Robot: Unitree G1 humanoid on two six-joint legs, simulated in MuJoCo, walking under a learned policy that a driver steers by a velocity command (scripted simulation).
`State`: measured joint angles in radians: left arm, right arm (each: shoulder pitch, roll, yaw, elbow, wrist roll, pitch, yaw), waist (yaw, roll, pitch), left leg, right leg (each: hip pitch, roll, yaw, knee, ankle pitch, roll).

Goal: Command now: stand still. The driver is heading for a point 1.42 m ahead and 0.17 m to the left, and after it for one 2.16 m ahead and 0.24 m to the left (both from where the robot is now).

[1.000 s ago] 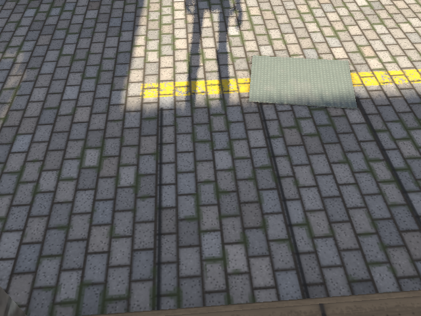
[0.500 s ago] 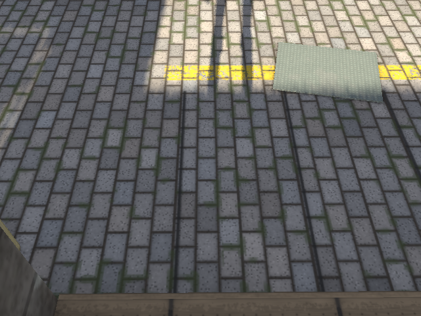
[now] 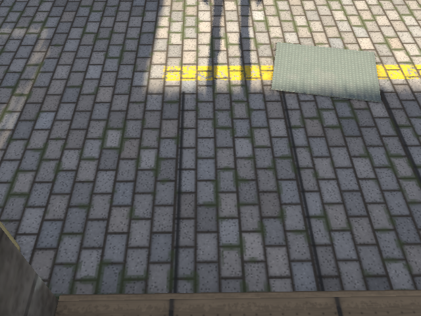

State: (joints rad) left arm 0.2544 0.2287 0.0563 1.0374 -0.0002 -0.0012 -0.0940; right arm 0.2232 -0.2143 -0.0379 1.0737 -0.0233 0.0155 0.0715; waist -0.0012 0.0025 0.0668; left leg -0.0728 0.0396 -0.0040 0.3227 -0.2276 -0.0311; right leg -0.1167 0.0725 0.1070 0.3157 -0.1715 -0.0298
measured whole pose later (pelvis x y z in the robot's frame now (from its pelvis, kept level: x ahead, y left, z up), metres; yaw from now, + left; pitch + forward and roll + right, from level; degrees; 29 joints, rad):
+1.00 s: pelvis +0.27 -0.04 -0.19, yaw +1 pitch -1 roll -1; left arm 0.43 0.22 0.03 1.05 0.11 -0.08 -0.07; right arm 0.44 -0.22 -0.01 1.01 -0.08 -0.09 0.04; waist 0.00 0.04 -0.01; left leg -0.64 0.05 -0.09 1.70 -0.36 0.10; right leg -0.25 0.04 -0.09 0.61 -0.35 -0.07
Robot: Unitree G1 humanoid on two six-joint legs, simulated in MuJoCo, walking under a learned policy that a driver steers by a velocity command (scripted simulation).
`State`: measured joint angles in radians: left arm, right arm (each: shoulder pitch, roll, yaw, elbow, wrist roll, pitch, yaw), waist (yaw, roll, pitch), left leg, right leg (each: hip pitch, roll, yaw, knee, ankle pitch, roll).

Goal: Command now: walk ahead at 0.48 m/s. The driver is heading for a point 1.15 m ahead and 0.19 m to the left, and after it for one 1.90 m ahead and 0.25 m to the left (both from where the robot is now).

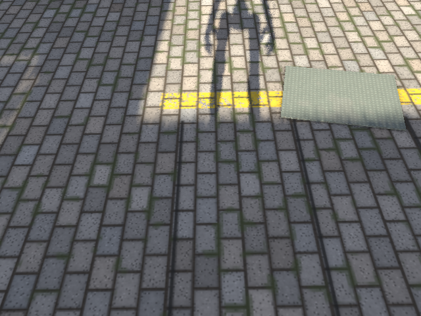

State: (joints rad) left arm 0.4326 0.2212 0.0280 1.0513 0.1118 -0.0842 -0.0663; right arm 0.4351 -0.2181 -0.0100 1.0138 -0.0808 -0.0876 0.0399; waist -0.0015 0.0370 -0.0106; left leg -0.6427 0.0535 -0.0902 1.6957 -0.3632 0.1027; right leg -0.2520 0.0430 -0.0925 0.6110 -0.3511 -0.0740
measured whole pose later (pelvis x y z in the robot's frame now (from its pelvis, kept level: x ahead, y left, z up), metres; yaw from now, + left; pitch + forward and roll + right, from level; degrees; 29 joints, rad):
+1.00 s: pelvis +0.62 +0.01 -0.33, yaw +4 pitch +3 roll +0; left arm 0.19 0.19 0.02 0.95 -0.01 -0.07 -0.02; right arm 0.39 -0.17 -0.03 1.00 0.06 -0.06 -0.04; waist -0.06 0.01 -0.02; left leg -0.67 0.01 -0.10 1.73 -0.46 0.02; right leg -0.37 0.00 -0.07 0.56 -0.24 -0.04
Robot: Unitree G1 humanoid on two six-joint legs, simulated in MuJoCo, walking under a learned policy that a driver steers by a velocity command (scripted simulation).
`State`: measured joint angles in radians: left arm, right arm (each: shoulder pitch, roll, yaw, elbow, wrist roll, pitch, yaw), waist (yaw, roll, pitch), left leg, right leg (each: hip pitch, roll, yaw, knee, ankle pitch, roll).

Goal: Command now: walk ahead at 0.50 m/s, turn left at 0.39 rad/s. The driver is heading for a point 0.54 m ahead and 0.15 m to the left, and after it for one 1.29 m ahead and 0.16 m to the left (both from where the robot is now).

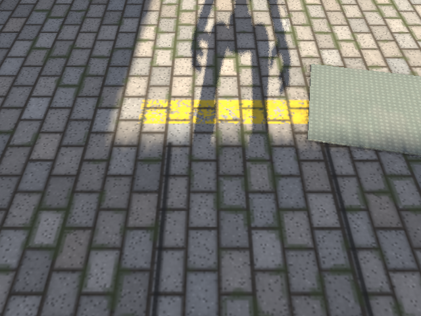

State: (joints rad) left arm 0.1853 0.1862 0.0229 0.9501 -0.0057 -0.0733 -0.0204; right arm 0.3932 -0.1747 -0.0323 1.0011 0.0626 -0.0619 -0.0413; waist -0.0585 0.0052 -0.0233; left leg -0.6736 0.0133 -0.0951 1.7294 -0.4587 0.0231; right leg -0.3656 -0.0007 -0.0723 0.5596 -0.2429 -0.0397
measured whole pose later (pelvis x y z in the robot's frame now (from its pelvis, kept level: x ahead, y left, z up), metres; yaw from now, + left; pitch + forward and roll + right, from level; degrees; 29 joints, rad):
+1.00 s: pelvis +0.49 +0.15 +0.00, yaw +13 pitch +3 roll +1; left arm 0.13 0.26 0.06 0.78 0.00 -0.01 0.00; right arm 0.13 -0.25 -0.07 0.73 -0.01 -0.01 -0.05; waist 0.03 0.00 0.04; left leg -0.58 -0.01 -0.09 1.09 -0.43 -0.05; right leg -0.44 0.11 0.07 0.43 -0.04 -0.08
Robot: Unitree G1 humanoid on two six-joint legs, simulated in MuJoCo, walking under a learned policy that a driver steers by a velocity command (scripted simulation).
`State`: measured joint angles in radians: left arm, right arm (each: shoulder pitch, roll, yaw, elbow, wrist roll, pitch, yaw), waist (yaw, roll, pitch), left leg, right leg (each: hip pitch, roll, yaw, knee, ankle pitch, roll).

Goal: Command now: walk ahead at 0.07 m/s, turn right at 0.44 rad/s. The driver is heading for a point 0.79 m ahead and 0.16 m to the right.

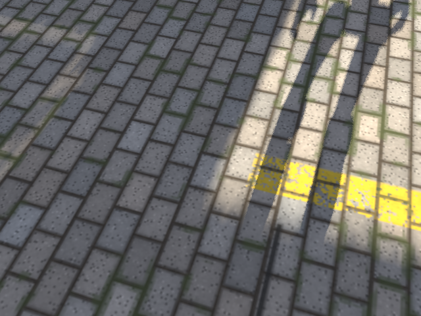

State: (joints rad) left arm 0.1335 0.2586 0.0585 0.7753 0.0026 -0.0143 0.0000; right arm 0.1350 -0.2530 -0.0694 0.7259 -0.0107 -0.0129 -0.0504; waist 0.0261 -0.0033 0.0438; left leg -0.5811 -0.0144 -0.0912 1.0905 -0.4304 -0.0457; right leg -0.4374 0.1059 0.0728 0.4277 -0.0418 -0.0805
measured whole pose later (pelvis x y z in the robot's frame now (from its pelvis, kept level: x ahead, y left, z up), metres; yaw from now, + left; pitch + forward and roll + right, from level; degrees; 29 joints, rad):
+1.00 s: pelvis +0.01 +0.01 +0.01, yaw -21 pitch +0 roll -1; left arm 0.11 0.20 0.03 0.73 0.01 0.02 0.02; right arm 0.23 -0.29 -0.06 0.79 0.02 0.05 -0.02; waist -0.02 0.04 0.03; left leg -0.36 0.06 -0.02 0.81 -0.44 -0.07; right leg -0.21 0.03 -0.08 0.46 -0.26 -0.06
